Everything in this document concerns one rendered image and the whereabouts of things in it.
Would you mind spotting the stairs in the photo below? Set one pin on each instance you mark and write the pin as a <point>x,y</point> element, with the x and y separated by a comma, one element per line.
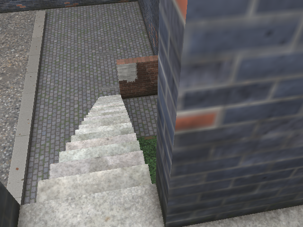
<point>103,155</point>

